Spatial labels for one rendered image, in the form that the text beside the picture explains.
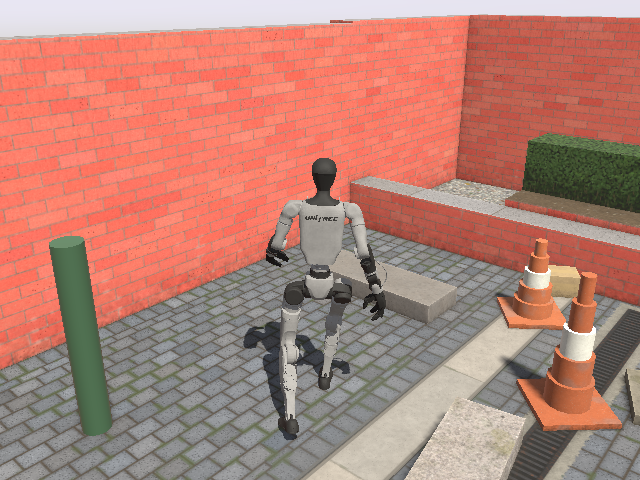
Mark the left robot forearm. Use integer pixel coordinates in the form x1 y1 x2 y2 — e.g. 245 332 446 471
266 234 279 257

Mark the right robot forearm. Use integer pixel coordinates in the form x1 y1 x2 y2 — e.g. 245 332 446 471
360 244 383 294

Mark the left robot hand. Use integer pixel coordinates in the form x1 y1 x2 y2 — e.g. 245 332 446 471
266 251 289 267

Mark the robot head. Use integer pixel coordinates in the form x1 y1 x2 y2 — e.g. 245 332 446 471
306 158 340 206

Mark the left robot upper arm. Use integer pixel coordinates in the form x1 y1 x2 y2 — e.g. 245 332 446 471
271 200 302 251

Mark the left robot shin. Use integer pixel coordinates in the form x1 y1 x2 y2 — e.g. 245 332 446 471
279 346 297 421

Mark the right robot upper arm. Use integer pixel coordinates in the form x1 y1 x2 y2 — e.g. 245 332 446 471
343 202 370 260

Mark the right robot hand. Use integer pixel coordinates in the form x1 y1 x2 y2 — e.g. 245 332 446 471
363 291 386 321

